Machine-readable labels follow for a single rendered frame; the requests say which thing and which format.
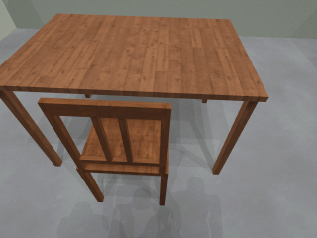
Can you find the table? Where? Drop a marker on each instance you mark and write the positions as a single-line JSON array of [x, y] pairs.
[[138, 56]]

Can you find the chair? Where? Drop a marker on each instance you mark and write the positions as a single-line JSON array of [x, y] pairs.
[[126, 137]]

